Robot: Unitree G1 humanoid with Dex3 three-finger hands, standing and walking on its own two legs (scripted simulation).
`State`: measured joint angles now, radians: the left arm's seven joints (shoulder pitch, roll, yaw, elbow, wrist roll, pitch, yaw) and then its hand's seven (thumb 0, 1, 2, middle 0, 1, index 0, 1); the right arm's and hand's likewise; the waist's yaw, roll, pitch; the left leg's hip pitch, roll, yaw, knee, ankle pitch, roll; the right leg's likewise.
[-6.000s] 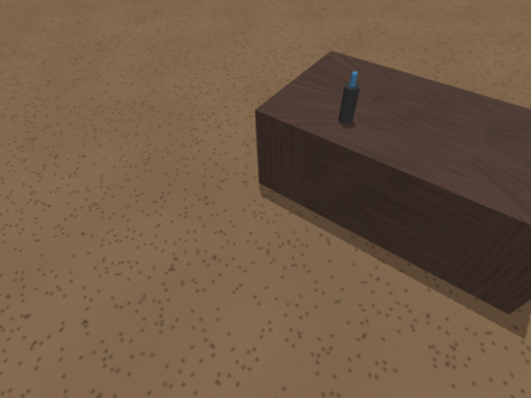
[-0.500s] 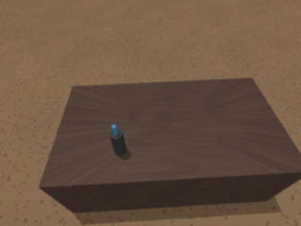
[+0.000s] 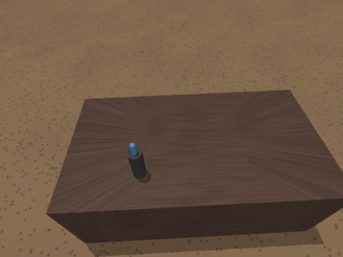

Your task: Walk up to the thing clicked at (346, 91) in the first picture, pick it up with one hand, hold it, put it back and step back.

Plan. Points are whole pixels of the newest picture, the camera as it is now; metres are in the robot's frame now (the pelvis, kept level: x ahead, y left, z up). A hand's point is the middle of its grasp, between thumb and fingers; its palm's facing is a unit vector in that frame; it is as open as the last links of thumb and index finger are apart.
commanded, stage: stand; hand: left
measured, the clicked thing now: (136, 159) +0.51 +0.17 -0.23
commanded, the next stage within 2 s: go down in 0.66 s
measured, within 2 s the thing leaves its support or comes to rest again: neither
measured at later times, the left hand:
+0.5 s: hand out of the picture +0.07 +0.25 -0.16, palm faces -0.02 -0.94 -0.34, open 7.4 cm
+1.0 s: hand out of the picture +0.15 +0.24 -0.15, palm faces +0.03 -0.95 -0.32, open 10.8 cm
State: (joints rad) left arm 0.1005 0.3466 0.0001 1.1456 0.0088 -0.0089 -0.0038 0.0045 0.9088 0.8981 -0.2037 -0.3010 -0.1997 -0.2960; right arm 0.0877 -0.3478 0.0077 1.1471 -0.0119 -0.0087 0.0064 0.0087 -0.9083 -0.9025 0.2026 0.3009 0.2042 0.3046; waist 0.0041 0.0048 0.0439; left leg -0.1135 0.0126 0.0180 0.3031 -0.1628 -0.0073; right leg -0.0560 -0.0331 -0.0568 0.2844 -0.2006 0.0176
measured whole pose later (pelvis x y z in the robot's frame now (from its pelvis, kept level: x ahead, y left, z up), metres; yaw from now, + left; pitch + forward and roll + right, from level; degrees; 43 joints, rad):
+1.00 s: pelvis -0.02 +0.00 -0.02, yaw +0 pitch +5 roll -1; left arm -0.02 0.32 0.08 0.93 -0.02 0.08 0.00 0.01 0.54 0.51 -0.07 -0.09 -0.06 -0.10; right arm 0.04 -0.30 -0.10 0.85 0.05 -0.08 -0.03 0.01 -0.49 -0.51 0.09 0.12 0.09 0.12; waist -0.01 0.02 0.03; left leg -0.39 0.02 0.02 0.54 -0.23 0.00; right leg -0.33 -0.03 -0.05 0.52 -0.27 0.01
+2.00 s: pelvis +0.01 +0.00 -0.03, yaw +0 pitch +8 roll -1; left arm 0.24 0.36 0.20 0.44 -0.01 0.32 -0.09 -0.01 -0.58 0.03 -0.09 -0.04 -0.07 -0.04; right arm 0.31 -0.24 -0.08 0.45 0.03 -0.09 -0.04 -0.01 0.52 -0.05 0.06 0.05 0.06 0.06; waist -0.02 0.01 -0.08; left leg -0.49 0.03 0.01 0.73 -0.38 0.00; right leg -0.42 -0.03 -0.05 0.69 -0.40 0.02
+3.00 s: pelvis -0.01 +0.01 -0.05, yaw -2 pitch +12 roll -2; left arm -0.38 0.63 0.45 0.94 -0.11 -0.06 -0.38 -0.01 -0.58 0.07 -0.05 -0.04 -0.05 -0.04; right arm 0.33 -0.27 -0.03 0.42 0.02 -0.16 -0.05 -0.01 0.53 -0.05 0.06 0.05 0.06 0.06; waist -0.06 -0.02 -0.10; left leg -0.67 0.05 0.02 0.87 -0.40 0.01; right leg -0.60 -0.02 -0.04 0.81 -0.42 0.02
